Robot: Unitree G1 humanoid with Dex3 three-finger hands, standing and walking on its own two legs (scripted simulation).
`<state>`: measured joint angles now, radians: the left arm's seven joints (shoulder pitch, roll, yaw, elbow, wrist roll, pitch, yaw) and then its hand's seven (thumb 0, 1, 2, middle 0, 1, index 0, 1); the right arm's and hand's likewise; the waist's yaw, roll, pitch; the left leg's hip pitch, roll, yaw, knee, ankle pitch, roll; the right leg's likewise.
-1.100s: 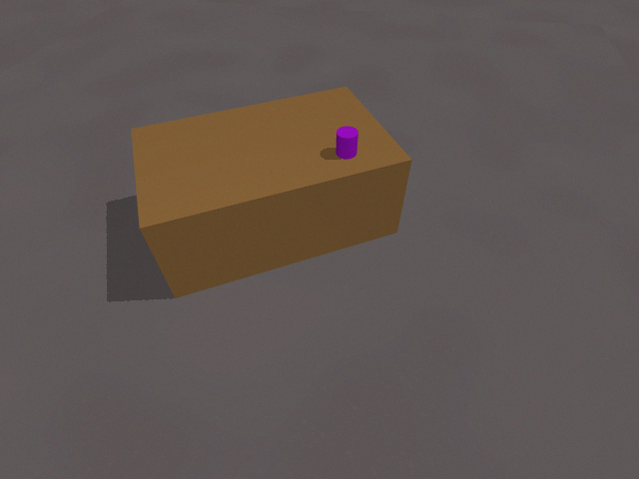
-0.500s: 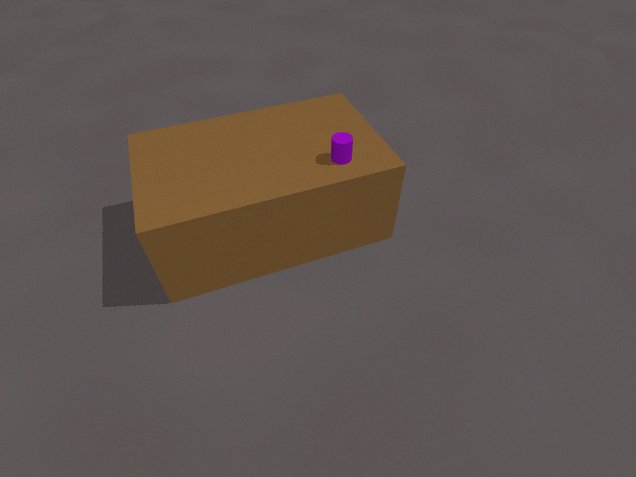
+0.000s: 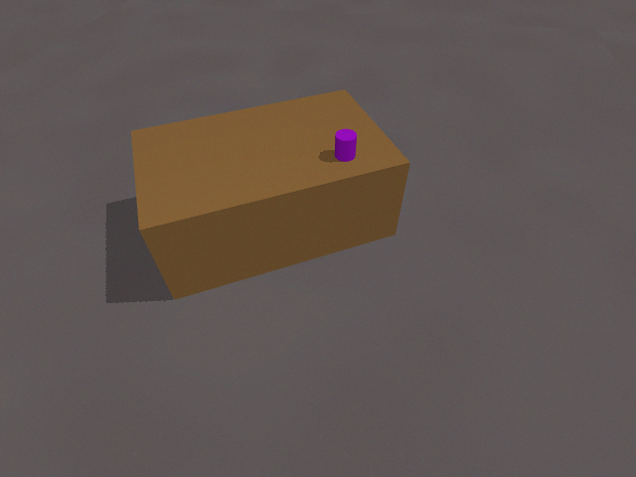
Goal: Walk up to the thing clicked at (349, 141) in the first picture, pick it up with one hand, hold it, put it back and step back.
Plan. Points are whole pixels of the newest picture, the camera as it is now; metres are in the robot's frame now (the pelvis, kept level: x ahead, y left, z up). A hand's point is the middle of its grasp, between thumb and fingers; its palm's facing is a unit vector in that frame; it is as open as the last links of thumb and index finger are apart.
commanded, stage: stand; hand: right
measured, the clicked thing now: (345, 145) +1.26 -0.10 -0.35
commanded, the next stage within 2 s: walk up in 0.02 s
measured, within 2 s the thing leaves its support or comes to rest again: neither
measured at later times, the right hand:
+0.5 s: hand (487, 436) +0.22 -0.22 -0.13, palm faces -0.15 +0.87 -0.46, open 7.4 cm
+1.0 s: hand (465, 302) +0.46 -0.27 -0.16, palm faces -0.27 +0.88 -0.39, open 7.4 cm
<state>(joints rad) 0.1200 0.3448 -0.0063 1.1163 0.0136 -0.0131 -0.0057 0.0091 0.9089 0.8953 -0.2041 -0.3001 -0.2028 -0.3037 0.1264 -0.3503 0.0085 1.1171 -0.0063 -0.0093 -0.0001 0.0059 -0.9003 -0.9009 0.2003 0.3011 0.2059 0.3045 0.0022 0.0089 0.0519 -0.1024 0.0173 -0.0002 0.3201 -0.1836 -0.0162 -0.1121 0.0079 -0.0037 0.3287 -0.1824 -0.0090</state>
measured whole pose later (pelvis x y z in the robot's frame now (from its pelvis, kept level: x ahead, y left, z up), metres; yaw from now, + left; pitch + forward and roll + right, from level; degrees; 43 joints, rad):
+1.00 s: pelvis +0.35 -0.01 -0.02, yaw +14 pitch -3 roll +0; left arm 0.22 0.37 0.07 0.80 0.03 -0.04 -0.08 0.01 0.91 0.90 -0.20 -0.30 -0.20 -0.30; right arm 0.34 -0.44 -0.05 0.86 0.00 -0.07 0.00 0.01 -0.90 -0.90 0.20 0.30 0.21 0.30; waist 0.02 0.04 0.10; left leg -0.46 0.06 -0.02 1.10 -0.36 0.03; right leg -0.27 -0.01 -0.10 0.55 -0.25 -0.05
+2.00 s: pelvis +0.71 -0.07 -0.04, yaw +18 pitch -2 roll +0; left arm 0.33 0.41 0.02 0.85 0.00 -0.03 -0.02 0.01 0.91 0.90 -0.21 -0.30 -0.20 -0.30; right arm 0.25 -0.40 -0.04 0.85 -0.01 -0.06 0.01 0.01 -0.90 -0.90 0.20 0.30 0.21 0.30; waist 0.04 -0.02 0.11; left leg -0.42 0.00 0.06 0.65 -0.17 0.05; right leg -0.26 -0.07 -0.12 0.78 -0.44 -0.01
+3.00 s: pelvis +0.74 -0.06 +0.00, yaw +20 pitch -2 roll -1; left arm 0.08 0.36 0.00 1.16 0.01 -0.02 0.00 0.01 0.91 0.90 -0.20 -0.30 -0.20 -0.30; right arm 0.07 -0.35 -0.01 1.15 0.00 0.01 0.02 0.01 -0.90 -0.90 0.20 0.30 0.21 0.30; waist 0.00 0.00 0.05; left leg -0.23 0.00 0.00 0.38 -0.12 0.02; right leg -0.07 -0.05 -0.08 0.34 -0.23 0.04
